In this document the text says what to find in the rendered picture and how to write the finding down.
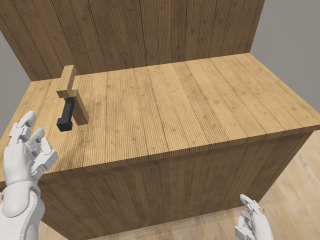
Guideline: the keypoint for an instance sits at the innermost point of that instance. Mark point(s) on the robot left forearm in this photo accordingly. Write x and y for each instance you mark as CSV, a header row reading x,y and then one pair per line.
x,y
21,211

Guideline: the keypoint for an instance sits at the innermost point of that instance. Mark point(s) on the right robot hand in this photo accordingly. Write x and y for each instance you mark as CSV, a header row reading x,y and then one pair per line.
x,y
258,224

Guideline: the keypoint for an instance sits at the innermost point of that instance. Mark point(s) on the counter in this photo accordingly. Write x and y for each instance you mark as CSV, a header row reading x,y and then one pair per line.
x,y
173,116

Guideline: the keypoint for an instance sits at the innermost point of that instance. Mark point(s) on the tap lever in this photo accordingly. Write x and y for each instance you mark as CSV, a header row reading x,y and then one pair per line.
x,y
64,123

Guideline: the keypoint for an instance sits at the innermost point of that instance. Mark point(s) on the left robot hand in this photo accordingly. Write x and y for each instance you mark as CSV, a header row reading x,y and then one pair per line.
x,y
22,160

